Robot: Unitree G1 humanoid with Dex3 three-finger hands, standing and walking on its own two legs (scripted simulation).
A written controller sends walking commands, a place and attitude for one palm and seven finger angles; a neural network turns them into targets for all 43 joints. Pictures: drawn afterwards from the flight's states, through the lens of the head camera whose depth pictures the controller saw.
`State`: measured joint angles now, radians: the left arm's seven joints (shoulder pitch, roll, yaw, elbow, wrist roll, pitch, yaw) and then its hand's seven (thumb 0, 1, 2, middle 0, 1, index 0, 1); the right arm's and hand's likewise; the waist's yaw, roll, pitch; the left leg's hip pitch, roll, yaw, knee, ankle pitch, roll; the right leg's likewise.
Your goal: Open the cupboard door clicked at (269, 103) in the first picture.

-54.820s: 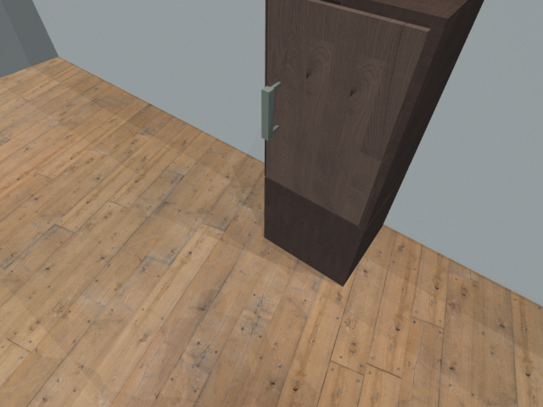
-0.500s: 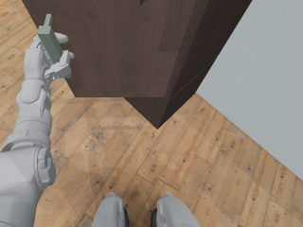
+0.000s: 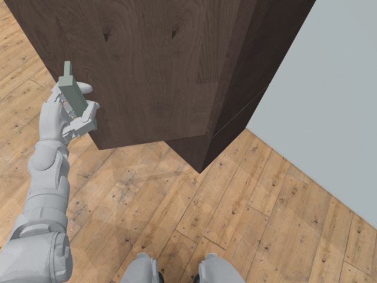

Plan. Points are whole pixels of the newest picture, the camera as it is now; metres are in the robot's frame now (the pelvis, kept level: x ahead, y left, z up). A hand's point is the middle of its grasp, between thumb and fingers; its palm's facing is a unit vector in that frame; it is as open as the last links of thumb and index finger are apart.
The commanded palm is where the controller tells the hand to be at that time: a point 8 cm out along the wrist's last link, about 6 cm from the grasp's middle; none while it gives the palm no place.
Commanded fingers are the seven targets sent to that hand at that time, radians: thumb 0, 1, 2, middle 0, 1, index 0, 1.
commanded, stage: pull the door open along its arc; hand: left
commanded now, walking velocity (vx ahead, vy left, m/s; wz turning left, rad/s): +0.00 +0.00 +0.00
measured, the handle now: (80, 98) +0.50 +0.21 +0.04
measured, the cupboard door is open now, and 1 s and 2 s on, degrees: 55 95 94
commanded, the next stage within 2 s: open thumb and fingers to let go in 0.66 s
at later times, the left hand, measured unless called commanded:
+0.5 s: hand (134, 181) +0.31 +0.09 +0.04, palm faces +0.39 -0.92 +0.00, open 6.4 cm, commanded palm +0.24 +0.16 +0.04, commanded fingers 0.00 0.90 0.90 -0.40 -1.35 -0.40 -1.35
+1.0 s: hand (155, 197) +0.28 +0.05 +0.04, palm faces +0.41 -0.91 -0.03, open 7.2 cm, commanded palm +0.23 +0.10 +0.04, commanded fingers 0.00 -0.01 0.51 -0.34 -1.25 -0.34 -1.25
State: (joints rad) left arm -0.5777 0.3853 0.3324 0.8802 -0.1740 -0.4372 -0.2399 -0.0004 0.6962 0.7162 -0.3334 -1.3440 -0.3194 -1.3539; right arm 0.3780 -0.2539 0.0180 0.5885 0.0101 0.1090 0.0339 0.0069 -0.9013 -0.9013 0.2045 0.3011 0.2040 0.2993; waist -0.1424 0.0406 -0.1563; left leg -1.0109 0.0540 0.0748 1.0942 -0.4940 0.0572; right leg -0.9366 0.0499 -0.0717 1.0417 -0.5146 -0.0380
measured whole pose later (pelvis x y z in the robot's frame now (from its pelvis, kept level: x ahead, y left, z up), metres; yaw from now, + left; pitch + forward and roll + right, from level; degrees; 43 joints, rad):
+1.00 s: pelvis -0.01 -0.07 +0.00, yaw +6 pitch +16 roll +3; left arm 0.07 -0.05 -0.12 0.29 0.02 -0.44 0.46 0.01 0.50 0.71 -0.35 -1.31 -0.33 -1.31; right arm 0.20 -0.22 -0.03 0.62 -0.06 0.00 0.01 0.01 -0.90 -0.90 0.20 0.30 0.20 0.30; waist -0.01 0.03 -0.17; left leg -0.88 0.00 -0.01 1.05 -0.45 -0.03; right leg -0.82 0.02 -0.13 1.10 -0.56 -0.12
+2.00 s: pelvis -0.03 -0.01 +0.00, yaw +3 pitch +14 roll -1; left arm 0.05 0.04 -0.21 0.25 -0.08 -0.39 0.07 -0.01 -0.50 0.30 -0.14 -0.33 -0.14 -0.34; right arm 0.25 -0.23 0.01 0.50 -0.01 -0.01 0.02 0.01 -0.90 -0.90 0.20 0.30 0.20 0.30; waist -0.02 0.05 -0.16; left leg -0.90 -0.01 0.03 1.11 -0.46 0.04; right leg -0.82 0.01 -0.09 1.10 -0.53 -0.05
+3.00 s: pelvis -0.02 -0.03 -0.02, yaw +4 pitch +16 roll -2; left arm 0.53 0.19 0.00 -0.15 -0.21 -0.43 -0.20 -0.01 -0.50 0.30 -0.15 -0.30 -0.15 -0.30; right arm 0.23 -0.23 0.00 0.43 0.01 -0.05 -0.05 0.01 -0.90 -0.90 0.20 0.30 0.20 0.30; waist 0.00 0.05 -0.19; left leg -1.00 0.01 -0.01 1.24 -0.53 0.01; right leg -0.91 0.03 -0.13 1.21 -0.60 -0.08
